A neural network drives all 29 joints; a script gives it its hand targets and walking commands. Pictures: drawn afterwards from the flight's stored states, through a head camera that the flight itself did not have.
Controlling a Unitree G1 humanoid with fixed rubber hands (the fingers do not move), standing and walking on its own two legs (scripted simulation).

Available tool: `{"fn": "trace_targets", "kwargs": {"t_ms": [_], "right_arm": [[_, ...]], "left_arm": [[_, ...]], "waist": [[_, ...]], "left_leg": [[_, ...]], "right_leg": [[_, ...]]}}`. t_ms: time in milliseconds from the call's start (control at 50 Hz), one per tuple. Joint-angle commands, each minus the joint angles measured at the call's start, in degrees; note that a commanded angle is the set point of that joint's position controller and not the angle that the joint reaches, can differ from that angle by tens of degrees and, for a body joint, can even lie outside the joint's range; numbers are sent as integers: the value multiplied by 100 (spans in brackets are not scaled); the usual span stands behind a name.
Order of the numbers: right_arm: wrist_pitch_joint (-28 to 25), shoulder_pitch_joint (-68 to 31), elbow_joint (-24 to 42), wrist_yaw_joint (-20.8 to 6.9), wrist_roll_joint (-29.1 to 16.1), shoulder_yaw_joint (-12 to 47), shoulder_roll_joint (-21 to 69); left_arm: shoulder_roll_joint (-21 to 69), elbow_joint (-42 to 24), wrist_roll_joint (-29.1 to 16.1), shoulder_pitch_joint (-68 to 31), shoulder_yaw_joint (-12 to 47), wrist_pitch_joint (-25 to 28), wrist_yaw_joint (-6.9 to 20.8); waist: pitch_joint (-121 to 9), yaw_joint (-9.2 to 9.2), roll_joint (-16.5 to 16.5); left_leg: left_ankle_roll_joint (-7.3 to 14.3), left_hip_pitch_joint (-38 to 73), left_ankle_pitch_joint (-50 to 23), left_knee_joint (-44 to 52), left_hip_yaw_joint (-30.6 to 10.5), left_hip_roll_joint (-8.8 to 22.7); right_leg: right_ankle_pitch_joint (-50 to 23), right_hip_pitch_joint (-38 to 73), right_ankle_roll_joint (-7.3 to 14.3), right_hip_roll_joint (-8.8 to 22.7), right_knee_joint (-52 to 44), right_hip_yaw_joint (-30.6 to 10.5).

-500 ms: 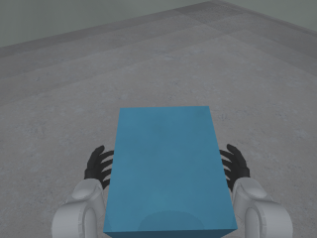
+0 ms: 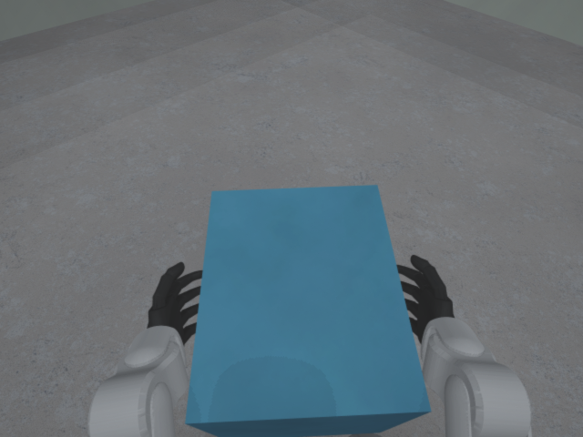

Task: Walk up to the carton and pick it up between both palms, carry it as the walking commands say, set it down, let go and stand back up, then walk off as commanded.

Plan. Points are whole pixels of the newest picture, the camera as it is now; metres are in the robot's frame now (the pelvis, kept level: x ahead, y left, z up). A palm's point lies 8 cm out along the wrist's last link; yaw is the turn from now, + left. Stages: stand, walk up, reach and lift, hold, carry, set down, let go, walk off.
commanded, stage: carry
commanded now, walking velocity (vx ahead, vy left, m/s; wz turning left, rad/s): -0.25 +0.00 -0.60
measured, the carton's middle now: (299, 317) +0.27 +0.03 +0.02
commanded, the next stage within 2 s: none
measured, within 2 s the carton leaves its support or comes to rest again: neither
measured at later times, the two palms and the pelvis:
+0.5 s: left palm (208, 404) +0.15 +0.12 +0.07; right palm out of the picture +0.06 -0.17 +0.07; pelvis -0.12 +0.05 +0.00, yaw -17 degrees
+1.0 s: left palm out of the picture +0.05 +0.18 +0.11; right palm out of the picture -0.10 -0.09 +0.11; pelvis -0.23 +0.15 +0.01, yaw -29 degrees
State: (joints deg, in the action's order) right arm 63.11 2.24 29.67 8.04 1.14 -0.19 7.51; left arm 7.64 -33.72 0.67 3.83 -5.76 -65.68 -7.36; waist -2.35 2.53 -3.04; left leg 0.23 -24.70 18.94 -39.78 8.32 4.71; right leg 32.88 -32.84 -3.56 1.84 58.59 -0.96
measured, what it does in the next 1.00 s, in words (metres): walks backwards, turning right: right foot, then left foot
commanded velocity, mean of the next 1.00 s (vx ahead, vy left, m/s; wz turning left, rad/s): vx -0.13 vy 0.00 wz -0.31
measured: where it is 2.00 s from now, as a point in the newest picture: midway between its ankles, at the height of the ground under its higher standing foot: outside the picture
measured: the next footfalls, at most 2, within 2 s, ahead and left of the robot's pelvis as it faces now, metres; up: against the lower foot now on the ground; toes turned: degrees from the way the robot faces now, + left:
right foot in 0.24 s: -0.05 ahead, -0.06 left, +0.00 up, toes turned -18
left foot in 0.66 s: -0.12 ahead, +0.19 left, +0.00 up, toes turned -17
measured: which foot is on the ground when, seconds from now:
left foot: down 0.00-0.26, up 0.28-0.64, down 0.66-1.00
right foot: up 0.00-0.22, down 0.24-0.66, up 0.68-1.00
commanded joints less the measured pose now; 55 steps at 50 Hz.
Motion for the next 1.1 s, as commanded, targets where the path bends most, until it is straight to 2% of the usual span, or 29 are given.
{"fn": "trace_targets", "kwargs": {"t_ms": [0, 40, 100, 160, 180, 200, 220, 240, 280, 320, 400, 420, 480, 540, 580, 600, 620, 640, 660, 680, 700, 720, 740, 800, 900, 940, 1000, 1040, 1080], "right_arm": [[-43, -1995, 927, -674, -1313, 3115, 4464], [-46, -1987, 829, -688, -1338, 3086, 4561], [-20, -2016, 1014, -679, -1408, 3253, 4409], [128, -1907, 726, -635, -1381, 3333, 4334], [141, -1858, 810, -622, -1387, 3403, 4261], [156, -2002, 866, -601, -1386, 3450, 4157], [192, -2026, 968, -596, -1395, 3538, 4123], [164, -2382, 1196, -608, -1474, 3664, 4170], [111, -3074, 1389, -719, -1758, 4022, 4686], [62, -2953, 1179, -771, -1774, 4034, 5001], [-43, -2745, 1268, -815, -1981, 4008, 5048], [-18, -2512, 1182, -829, -1918, 3949, 4900], [5, -2277, 1082, -800, -1835, 3849, 4736], [61, -2021, 971, -738, -1655, 3762, 4590], [85, -1747, 891, -721, -1555, 3605, 4438], [63, -1834, 873, -740, -1560, 3553, 4510], [54, -1804, 827, -723, -1509, 3432, 4266], [41, -1716, 727, -735, -1485, 3393, 4342], [-3, -1687, 774, -768, -1538, 3404, 4489], [-9, -1714, 744, -789, -1432, 3275, 4440], [-29, -2057, 1021, -814, -1458, 3367, 4511], [-62, -2383, 1228, -827, -1541, 3364, 4559], [-51, -2452, 1219, -816, -1536, 3345, 4513], [20, -2082, 1033, -755, -1440, 3210, 4305], [323, -1701, 521, -676, -1362, 3127, 3792], [369, -1903, 430, -667, -1377, 3172, 3729], [400, -2424, 542, -718, -1494, 3402, 4006], [373, -3039, 790, -795, -1711, 3642, 4259], [347, -3439, 929, -858, -1911, 3828, 4543]], "left_arm": [[4611, -889, -1845, -2918, 4560, 51, 811], [4617, -1024, -1842, -3037, 4574, 56, 776], [4414, -782, -1628, -2557, 4307, 26, 697], [4282, -344, -1444, -2218, 4019, -79, 677], [4282, -246, -1382, -2039, 3947, -94, 694], [4203, 24, -1317, -1739, 3773, -125, 732], [4057, 104, -1223, -1598, 3635, -97, 724], [4198, -65, -1319, -1815, 3733, -29, 741], [4637, -379, -1385, -2274, 3756, 95, 780], [4779, -508, -1411, -2494, 3833, 186, 809], [4779, -967, -1388, -2480, 3898, 313, 715], [4644, -974, -1354, -2372, 3921, 301, 693], [4475, -987, -1315, -2174, 3955, 248, 647], [4307, -971, -1388, -2141, 4070, 167, 668], [4237, -943, -1446, -2179, 4229, 127, 639], [4279, -1019, -1518, -2384, 4357, 122, 660], [4260, -782, -1475, -2154, 4345, 71, 666], [4310, -940, -1528, -2426, 4425, 64, 696], [4354, -966, -1588, -2576, 4405, 102, 712], [4444, -1031, -1675, -3040, 4610, 91, 725], [4680, -852, -1695, -3032, 4650, 119, 756], [4814, -903, -1781, -3147, 4675, 150, 768], [4768, -835, -1740, -3132, 4591, 141, 751], [4452, -990, -1681, -3083, 4584, 86, 659], [3870, -294, -1265, -2262, 4136, -235, 463], [3878, -83, -1220, -2239, 4084, -302, 480], [4001, 235, -1150, -2205, 3847, -301, 554], [4243, 164, -1157, -2587, 3870, -191, 562], [4386, -112, -1195, -2835, 3855, -122, 581]], "waist": [[-1384, -173, 1608], [-1333, -193, 2031], [-1736, -207, 1904], [-1776, -166, 1673], [-1685, -106, 1126], [-1660, -31, -55], [-1474, -100, -2080], [-1263, -157, -1920], [-1165, -195, -1022], [-1325, -248, -637], [-1751, -195, -163], [-1861, -183, -420], [-1921, -127, -347], [-2086, -76, -607], [-2229, -168, -721], [-2353, -199, -645], [-2201, -217, 1102], [-1657, -217, 2515], [-1606, -255, 1886], [-1191, -316, 1597], [-1020, -194, 1057], [-856, -167, 862], [-830, -160, 952], [-1003, -212, 1270], [-1454, -228, 1811], [-1462, -123, 1605], [-1330, -209, -287], [-910, -270, -520], [-652, -270, -130]], "left_leg": [[607, 1387, -4286, 1204, -443, 1460], [624, 1496, -3747, 1167, -354, 1471], [836, 1716, -4088, 930, -452, 1736], [731, 1548, -3960, 559, -397, 1846], [445, 1271, -3502, 216, -160, 1742], [-72, 226, -1837, -575, 118, 1402], [-581, -1670, 1793, -1724, 293, 593], [-532, -1880, 2084, -2641, -361, 572], [-472, -1869, 1496, -3118, -755, 449], [-452, -1602, 768, -3247, -710, 366], [-485, -1421, 714, -2967, -561, 83], [-472, -1230, 765, -2755, -585, 80], [-459, -884, 852, -2030, -540, -143], [-382, -148, 825, -1044, -420, -411], [-250, 1077, 386, 761, -207, -518], [-161, 1912, 420, 1755, -267, -344], [256, 2500, 337, 2431, -1878, 983], [883, 1890, -1252, 2427, -3233, 2536], [1201, 1475, -2091, 2031, -2578, 2437], [1167, 513, -1196, 2311, -2094, 2044], [842, 339, -392, 2395, -1588, 1553], [685, 562, -897, 2216, -1296, 1295], [568, 704, -1125, 2063, -980, 1052], [472, 1243, -1502, 1880, -1204, 1073], [691, 1595, -2517, 1666, -1339, 1209], [481, 1191, -2006, 1649, -1225, 1094], [-41, 93, -975, 874, -568, 336], [-66, 532, -623, 1246, -367, 309], [-34, 902, -32, 1263, -386, 232]], "right_leg": [[-30, -271, -41, 86, 1322, 455], [-47, -129, -1, 90, 636, 593], [-294, 375, 64, 12, -380, 741], [-839, 992, 185, -124, -1973, 914], [-1640, 1297, 267, -76, -2951, 754], [-3187, 2171, 473, 637, -3527, -326], [-6555, 3165, 1049, 2079, -3381, -2300], [-7935, 2961, 1361, 2059, -3020, -2008], [-6389, 2502, 1299, 1618, -3173, -1582], [-4850, 2154, 1229, 1323, -3136, -977], [-4954, 2229, 1301, 1334, -3092, -1373], [-4824, 2157, 1351, 1399, -3136, -1517], [-4715, 2200, 1361, 1408, -3292, -1890], [-4284, 2033, 1156, 1283, -3522, -1976], [-3337, 1499, 764, 963, -3593, -1470], [-2865, 1097, 393, 627, -3390, -1057], [-1556, 95, 185, 97, -2183, -518], [206, -842, 1, -558, -322, 322], [175, -664, 92, -127, 596, -109], [-308, -331, 30, -116, 1418, -106], [-778, -163, 5, -194, 1636, -86], [-1006, -380, 27, -190, 1559, -95], [-1047, -410, 6, -183, 1373, 20], [-650, -194, -18, -227, 255, 228], [-374, 927, 52, -252, -2065, 702], [-1540, 1786, 181, -188, -3523, 635], [-3233, 2347, 572, 926, -3446, -469], [-1948, 1203, 663, 887, -3520, -346], [-142, 245, 551, 641, -3883, -257]]}}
